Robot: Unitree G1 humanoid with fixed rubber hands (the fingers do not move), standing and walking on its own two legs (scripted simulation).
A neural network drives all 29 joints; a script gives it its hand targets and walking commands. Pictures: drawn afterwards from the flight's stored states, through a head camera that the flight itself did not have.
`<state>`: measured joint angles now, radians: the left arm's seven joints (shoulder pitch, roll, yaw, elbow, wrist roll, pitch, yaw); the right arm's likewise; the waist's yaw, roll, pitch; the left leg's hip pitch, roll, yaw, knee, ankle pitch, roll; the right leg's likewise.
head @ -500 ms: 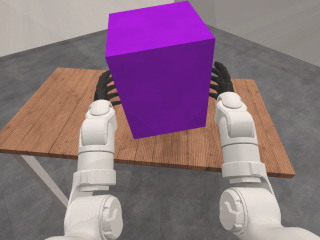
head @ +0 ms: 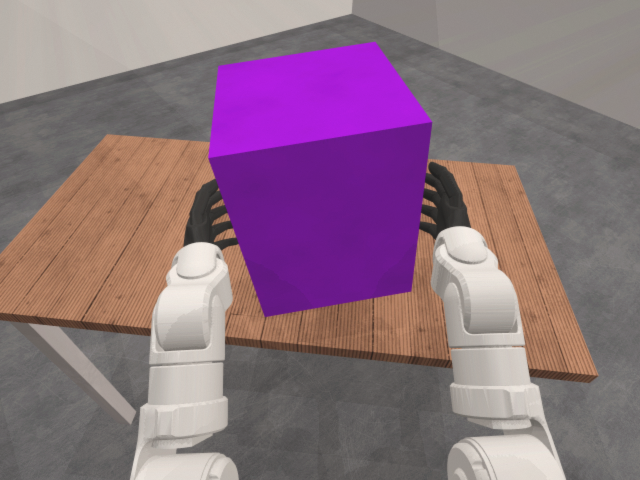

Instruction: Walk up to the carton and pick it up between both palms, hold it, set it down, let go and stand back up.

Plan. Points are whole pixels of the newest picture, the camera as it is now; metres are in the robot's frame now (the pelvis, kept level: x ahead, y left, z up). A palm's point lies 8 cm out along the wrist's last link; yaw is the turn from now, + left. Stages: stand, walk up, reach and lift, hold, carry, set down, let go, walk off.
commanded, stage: hold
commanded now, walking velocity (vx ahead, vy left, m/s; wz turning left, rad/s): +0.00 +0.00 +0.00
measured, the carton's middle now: (318, 183) +0.44 +0.04 +0.16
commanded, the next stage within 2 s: set down in 1.86 s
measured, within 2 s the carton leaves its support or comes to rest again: neither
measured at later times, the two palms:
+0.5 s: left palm (197, 280) +0.29 +0.16 +0.15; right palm (468, 278) +0.29 -0.12 +0.16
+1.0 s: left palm (174, 267) +0.28 +0.18 +0.18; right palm (465, 253) +0.30 -0.11 +0.19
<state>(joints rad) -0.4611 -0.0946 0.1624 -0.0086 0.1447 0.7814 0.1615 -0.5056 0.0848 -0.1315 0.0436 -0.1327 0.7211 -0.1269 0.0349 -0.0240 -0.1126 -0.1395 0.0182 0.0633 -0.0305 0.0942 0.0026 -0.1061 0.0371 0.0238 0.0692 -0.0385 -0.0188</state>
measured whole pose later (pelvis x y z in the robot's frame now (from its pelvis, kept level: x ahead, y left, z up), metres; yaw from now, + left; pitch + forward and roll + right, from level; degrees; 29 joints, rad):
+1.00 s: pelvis -0.06 +0.03 -0.01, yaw +0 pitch -3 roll -1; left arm -0.58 -0.08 0.18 0.07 0.14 0.90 0.14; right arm -0.64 0.04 -0.21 0.14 -0.16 0.84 -0.04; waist 0.00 -0.01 -0.07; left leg -0.18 -0.01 0.07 0.16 0.06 0.04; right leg -0.14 0.00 0.03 0.26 -0.08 0.01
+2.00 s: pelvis -0.01 +0.00 +0.00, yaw +0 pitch +1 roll +0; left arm -0.32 -0.06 0.12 -0.15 0.11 0.92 0.10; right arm -0.36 0.12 -0.09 -0.14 -0.13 0.89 -0.11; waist 0.03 -0.02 -0.13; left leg -0.09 0.01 0.06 0.01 0.07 0.01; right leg -0.05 0.03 0.03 0.09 -0.05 -0.01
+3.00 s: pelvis +0.01 +0.00 +0.00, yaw +0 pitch +4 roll +0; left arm -0.57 -0.12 0.25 0.19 0.26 0.69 0.07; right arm -0.62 0.12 -0.27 0.25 -0.23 0.63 -0.05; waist 0.04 -0.03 -0.16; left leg -0.13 0.01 0.05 -0.03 0.08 0.01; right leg -0.07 0.03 0.02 0.03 -0.03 -0.02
